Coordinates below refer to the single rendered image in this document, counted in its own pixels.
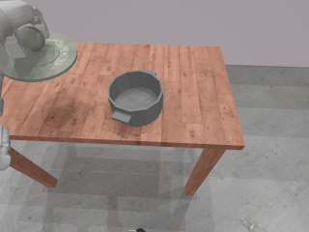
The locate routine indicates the pot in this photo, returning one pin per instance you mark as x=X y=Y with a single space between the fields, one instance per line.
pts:
x=135 y=97

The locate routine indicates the knob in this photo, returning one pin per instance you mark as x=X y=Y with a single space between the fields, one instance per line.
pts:
x=31 y=37

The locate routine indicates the robot left hand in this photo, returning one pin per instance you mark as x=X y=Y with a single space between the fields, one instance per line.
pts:
x=21 y=13

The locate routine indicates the robot left upper arm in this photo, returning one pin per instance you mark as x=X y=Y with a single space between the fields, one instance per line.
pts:
x=5 y=148

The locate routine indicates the robot right hand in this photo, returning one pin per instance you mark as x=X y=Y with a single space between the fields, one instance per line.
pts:
x=251 y=225

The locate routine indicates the lid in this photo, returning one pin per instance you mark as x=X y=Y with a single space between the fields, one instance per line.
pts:
x=57 y=56

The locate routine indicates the table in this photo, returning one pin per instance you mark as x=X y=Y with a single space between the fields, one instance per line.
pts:
x=198 y=108

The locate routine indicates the left robot forearm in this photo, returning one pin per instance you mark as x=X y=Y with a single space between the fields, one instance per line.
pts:
x=6 y=30

